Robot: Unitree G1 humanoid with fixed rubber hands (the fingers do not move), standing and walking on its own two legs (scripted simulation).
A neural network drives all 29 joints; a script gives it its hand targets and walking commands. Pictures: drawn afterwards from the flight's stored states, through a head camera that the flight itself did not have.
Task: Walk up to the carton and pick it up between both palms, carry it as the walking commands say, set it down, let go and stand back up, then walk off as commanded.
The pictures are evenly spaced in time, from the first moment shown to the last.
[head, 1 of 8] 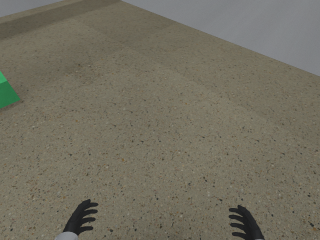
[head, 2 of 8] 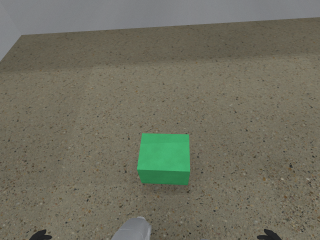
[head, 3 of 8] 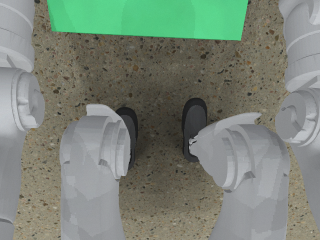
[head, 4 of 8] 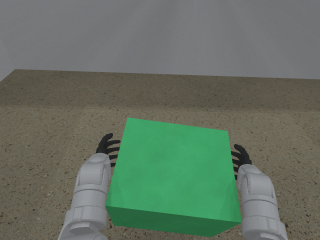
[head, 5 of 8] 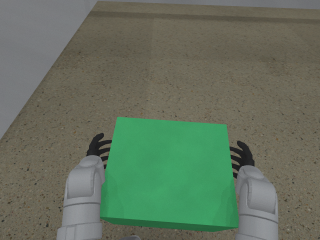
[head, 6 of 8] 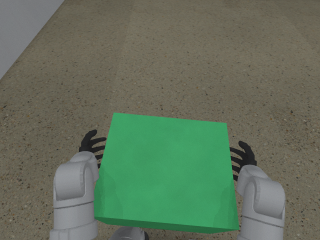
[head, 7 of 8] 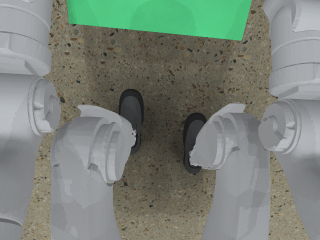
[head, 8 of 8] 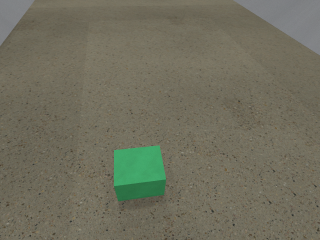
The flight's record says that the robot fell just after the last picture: no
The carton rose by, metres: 0.69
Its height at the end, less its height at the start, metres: +0.00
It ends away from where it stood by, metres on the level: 3.10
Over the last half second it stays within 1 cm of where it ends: yes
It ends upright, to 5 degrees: yes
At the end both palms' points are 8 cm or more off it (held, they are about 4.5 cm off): yes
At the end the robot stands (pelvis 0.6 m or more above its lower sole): yes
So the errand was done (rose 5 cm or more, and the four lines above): yes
